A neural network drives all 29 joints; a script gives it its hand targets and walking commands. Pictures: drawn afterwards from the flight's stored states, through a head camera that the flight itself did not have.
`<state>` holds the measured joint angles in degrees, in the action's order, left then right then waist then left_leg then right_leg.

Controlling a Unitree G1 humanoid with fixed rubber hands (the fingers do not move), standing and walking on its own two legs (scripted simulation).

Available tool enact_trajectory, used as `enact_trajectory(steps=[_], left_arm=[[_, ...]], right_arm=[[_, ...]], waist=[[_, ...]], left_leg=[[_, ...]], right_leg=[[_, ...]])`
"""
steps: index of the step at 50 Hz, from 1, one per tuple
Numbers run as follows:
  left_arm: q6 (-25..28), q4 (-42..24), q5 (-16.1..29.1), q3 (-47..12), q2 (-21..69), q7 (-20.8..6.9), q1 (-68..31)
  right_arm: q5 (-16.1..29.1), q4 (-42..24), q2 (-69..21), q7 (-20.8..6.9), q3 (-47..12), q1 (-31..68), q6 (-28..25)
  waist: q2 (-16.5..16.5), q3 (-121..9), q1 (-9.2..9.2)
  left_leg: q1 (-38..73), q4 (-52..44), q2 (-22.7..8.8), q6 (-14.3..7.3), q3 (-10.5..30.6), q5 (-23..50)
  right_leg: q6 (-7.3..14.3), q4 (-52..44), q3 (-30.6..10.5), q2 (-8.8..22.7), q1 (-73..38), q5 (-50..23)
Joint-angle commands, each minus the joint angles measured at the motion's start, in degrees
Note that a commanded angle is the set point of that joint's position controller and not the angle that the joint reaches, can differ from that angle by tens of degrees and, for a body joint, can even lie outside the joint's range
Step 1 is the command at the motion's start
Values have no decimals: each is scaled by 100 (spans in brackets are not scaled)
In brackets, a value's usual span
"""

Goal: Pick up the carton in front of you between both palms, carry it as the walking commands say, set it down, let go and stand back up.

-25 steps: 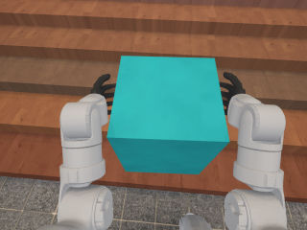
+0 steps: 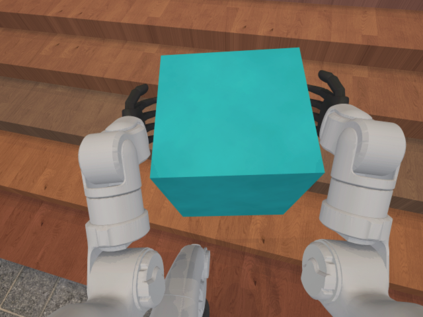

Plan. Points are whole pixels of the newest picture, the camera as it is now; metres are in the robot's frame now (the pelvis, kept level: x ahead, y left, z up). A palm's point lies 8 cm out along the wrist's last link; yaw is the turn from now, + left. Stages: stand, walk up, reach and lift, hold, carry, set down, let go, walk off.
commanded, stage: carry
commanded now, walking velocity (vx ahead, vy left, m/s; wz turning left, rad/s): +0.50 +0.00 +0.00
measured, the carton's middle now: (231, 146) +0.40 +0.03 +0.06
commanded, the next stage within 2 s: none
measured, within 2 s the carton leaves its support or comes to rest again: neither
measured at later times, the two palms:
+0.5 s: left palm out of the picture +0.76 +0.12 +0.31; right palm out of the picture +0.73 -0.17 +0.32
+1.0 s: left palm out of the picture +1.00 +0.28 +0.39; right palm out of the picture +1.09 -0.01 +0.39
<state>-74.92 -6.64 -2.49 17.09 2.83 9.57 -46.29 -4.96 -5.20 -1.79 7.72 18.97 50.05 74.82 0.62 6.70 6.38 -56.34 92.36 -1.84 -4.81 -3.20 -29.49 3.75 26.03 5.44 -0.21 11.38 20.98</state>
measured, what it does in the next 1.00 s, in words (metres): climbs, turning left: left foot 0.10 m higher, then right foot 0.10 m higher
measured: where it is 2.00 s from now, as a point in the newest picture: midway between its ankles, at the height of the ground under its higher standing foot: (222, 27)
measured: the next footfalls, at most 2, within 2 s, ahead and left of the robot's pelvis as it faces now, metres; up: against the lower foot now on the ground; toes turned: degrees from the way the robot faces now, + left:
left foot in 0.10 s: +0.28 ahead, +0.11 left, +0.10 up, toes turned +6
right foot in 0.48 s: +0.52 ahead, -0.09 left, +0.20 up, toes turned -3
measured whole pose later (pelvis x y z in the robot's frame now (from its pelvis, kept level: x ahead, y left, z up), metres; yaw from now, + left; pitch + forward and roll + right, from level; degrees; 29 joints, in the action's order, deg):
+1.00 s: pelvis +0.68 +0.05 +0.20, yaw +15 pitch +3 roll +3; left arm -79.0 11.5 -2.8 18.4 -1.4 7.8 -51.6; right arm -6.2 15.1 1.9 7.4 16.1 56.3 78.0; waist 2.0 -2.2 0.5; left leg -48.0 56.9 1.8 -10.2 -11.9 -13.9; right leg -0.6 28.0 15.9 7.3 -3.7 20.8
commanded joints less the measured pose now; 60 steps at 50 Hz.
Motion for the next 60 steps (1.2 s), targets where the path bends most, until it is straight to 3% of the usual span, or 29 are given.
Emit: enact_trajectory(steps=[1,2,3,4,5,6,7,8,12,20,22,25,26,27,28,29,30,32,35,39,43,45,47,49,50,51,52,57,60], left_arm=[[73,-935,2898,-4269,5420,-1505,-5112],[54,-764,2907,-4265,5406,-1548,-4989],[19,-587,2915,-4210,5425,-1597,-4864],[11,-414,2879,-4193,5425,-1635,-4761],[19,-351,2833,-4214,5461,-1665,-4850],[56,-306,2748,-4236,5583,-1691,-4875],[49,-339,2629,-4145,5709,-1697,-4769],[58,-254,2385,-4062,5453,-1634,-4622],[158,-424,1547,-3588,5020,-1297,-4214],[124,356,782,-3110,4010,-989,-3714],[11,657,766,-2994,3864,-934,-3908],[-160,1144,1034,-3000,3986,-946,-4241],[-172,1235,1190,-2992,4165,-971,-4569],[-185,1369,1375,-3037,4416,-1007,-4393],[-204,1482,1647,-3026,4695,-1081,-4439],[-163,1595,1829,-3045,4885,-1167,-4273],[-143,1321,2102,-3146,5294,-1256,-4580],[-107,536,2587,-3360,5899,-1397,-5706],[-116,-46,3131,-3625,6240,-1508,-6507],[-238,283,3103,-3433,5900,-1568,-6006],[-300,973,2813,-3161,5631,-1654,-5566],[-318,1225,2754,-3074,5622,-1681,-5570],[-315,1312,2656,-2885,5553,-1687,-5624],[-282,1347,2493,-2816,5617,-1677,-5583],[-237,1316,2394,-2801,5598,-1671,-5594],[-182,1285,2270,-2778,5817,-1658,-5433],[-189,1406,2055,-2658,5463,-1606,-5089],[-56,618,1908,-2867,5498,-1397,-5082],[6,598,1845,-3076,5462,-1336,-4563]], right_arm=[[1626,65,-4979,-783,-3787,3459,-103],[1579,176,-4921,-787,-3808,3370,-81],[1579,341,-4888,-806,-3844,3237,-60],[1629,346,-5009,-853,-3899,3183,-53],[1732,285,-5162,-913,-3990,3250,-71],[1878,265,-5315,-980,-4045,3275,-121],[2097,260,-5426,-1053,-4204,3259,-204],[2434,150,-5858,-1153,-4415,3435,-166],[3219,-638,-6390,-1347,-4825,4243,-231],[3610,-17,-5737,-1556,-4553,4532,-62],[3599,575,-5623,-1608,-4288,4618,28],[3360,1392,-5553,-1613,-3779,4580,190],[3286,1560,-5545,-1590,-3615,4850,254],[3158,1675,-5568,-1568,-3487,4733,295],[2922,1921,-5680,-1564,-3343,4327,335],[2701,2184,-5707,-1544,-3091,4042,349],[2509,2120,-5738,-1507,-2964,4045,337],[2258,1700,-5670,-1395,-2750,4364,315],[1997,1171,-5338,-1108,-2692,4444,238],[1610,1489,-5079,-884,-2718,3895,299],[1662,1823,-5151,-868,-2882,3986,398],[1802,1982,-5234,-895,-2940,4155,425],[1956,2149,-5463,-950,-2984,4168,400],[2249,2030,-6004,-1042,-3152,4340,356],[2392,1824,-6187,-1095,-3243,4533,280],[2579,1665,-6254,-1146,-3351,4704,195],[2820,1752,-6548,-1205,-3503,4480,131],[3284,280,-6923,-1283,-3951,5255,-93],[3211,229,-6807,-1308,-4029,4837,-113]], waist=[[-365,-3159,-11],[-454,-3025,-209],[-1002,-3354,-450],[-1609,-3838,-873],[-1367,-4602,-1692],[-206,-5258,-1679],[2257,-6318,-1623],[1464,-5865,-1527],[159,-4277,-1327],[404,-3367,-1358],[391,-2829,-1123],[1361,-3483,-410],[655,-4051,48],[138,-4434,440],[-1006,-4100,-76],[-1619,-4950,17],[-809,-4778,3],[-139,-3697,-291],[-89,-3153,-348],[-557,-3111,-179],[-688,-2603,-179],[-517,-2051,-355],[-1073,-2517,-565],[-1975,-3727,-1443],[-1310,-4196,-1809],[748,-4899,-1162],[796,-5796,-1226],[-103,-4012,-1007],[-127,-3968,-1065]], left_leg=[[-660,-1439,-89,-37,-517,-189],[978,-3038,73,-114,-592,355],[2387,-3398,710,-196,-1237,785],[3436,-3714,854,-272,-1285,1426],[4869,-4923,858,-277,-1040,2594],[6658,-5656,121,-699,732,3687],[8346,-6292,-2087,-2130,4540,5927],[8251,-5955,-1627,-1930,3771,6692],[7533,-6374,-1309,-1050,2565,4310],[7587,-7092,-1282,-1011,1886,4164],[5841,-7861,-970,-903,1069,4456],[4897,-6677,-825,-631,12,9030],[5019,-4931,-529,-280,-323,9335],[4113,-3239,-180,-30,-18,7410],[2257,-1640,383,163,473,1277],[1542,535,878,170,1319,906],[1130,1076,529,42,1371,1122],[303,1043,170,-91,1043,1300],[86,609,77,-138,691,1486],[-779,483,156,-221,77,1217],[-1953,515,-105,-378,-66,597],[-599,-1742,-180,-390,-551,557],[2061,-3030,738,-574,-1697,1270],[3943,-4116,955,-671,-1174,1999],[5219,-5585,882,-574,-713,2574],[7308,-5919,-1556,-1597,3000,5166],[7402,-6408,-1726,-1928,4469,5243],[6310,-6810,-1561,-986,2563,2211],[6617,-6966,-1687,-966,1830,2914]], right_leg=[[904,-568,-1117,1154,-2845,-4321],[738,-844,-643,914,-1636,-5109],[703,-446,-229,866,-1148,-7896],[567,319,-205,1002,-1063,-9169],[231,1899,88,945,-1094,-9226],[-124,3535,-336,505,324,-5380],[-549,6970,-671,-988,2078,80],[-147,7937,-1564,-712,2635,-147],[93,7590,-991,-128,4191,-60],[249,6949,-252,251,5865,961],[230,4667,83,346,4089,416],[366,3282,730,-326,1212,-925],[360,1969,677,-327,49,-1656],[377,632,-137,-99,-1430,-2361],[593,535,-2092,1557,-2741,-6788],[1412,731,-3625,2292,-3150,-7723],[1527,670,-3537,2228,-2927,-5875],[935,246,-2978,1882,-2293,-2965],[488,-233,-2039,1717,-1980,-1252],[588,-245,-1103,1832,-2656,-3190],[476,-680,-521,1851,-3176,-3121],[449,-1366,345,1415,-1981,-3191],[375,-940,865,1224,-990,-7833],[171,1347,855,1461,-1341,-10113],[-90,3219,874,1087,-858,-8224],[-525,5795,288,-144,1588,-329],[-345,7564,-1190,-577,1724,-270],[218,7670,-955,222,3679,-509],[353,7506,-554,218,4226,-23]])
